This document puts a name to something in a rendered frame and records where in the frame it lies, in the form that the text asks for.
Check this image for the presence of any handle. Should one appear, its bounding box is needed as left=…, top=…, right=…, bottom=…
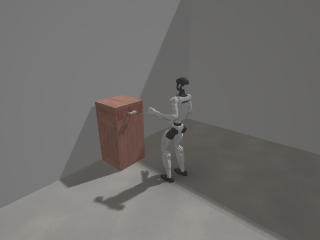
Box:
left=128, top=110, right=137, bottom=115

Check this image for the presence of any robot left upper arm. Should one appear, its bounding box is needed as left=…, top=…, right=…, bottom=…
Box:
left=170, top=96, right=179, bottom=121

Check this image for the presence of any left robot hand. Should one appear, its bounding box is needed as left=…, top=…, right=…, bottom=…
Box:
left=147, top=107, right=156, bottom=116

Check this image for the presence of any robot right upper arm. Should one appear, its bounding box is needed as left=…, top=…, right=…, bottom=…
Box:
left=186, top=94, right=193, bottom=114

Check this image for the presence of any drawer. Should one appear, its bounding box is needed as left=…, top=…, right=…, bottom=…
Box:
left=117, top=103, right=142, bottom=121

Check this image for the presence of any robot left forearm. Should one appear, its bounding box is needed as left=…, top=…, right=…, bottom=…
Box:
left=154, top=110, right=176, bottom=121

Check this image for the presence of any robot torso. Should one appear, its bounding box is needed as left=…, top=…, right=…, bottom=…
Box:
left=171, top=94, right=189, bottom=135

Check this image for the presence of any left robot shin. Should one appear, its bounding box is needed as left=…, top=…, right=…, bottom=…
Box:
left=161, top=153, right=171, bottom=178

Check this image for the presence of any cabinet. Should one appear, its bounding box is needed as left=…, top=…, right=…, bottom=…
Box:
left=95, top=95, right=145, bottom=171

